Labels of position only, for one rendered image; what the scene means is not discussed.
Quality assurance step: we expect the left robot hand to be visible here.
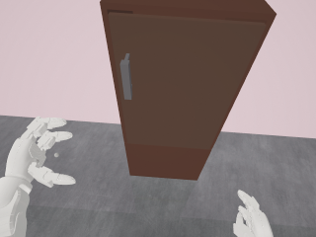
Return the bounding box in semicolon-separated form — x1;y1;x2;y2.
5;117;76;188

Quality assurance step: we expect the right robot hand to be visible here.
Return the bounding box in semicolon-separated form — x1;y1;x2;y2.
233;190;274;237

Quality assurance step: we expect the cupboard door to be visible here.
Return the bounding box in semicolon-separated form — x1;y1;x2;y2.
108;12;266;150

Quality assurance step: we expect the handle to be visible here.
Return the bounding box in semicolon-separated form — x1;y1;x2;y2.
119;53;132;100

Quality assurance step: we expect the robot left forearm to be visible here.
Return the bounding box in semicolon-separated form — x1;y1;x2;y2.
0;176;33;237

